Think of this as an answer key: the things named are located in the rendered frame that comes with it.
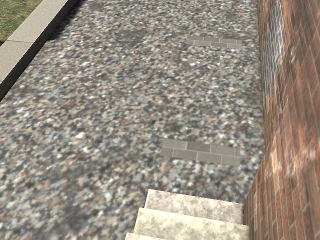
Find stairs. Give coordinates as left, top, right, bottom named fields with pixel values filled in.
left=125, top=189, right=250, bottom=240

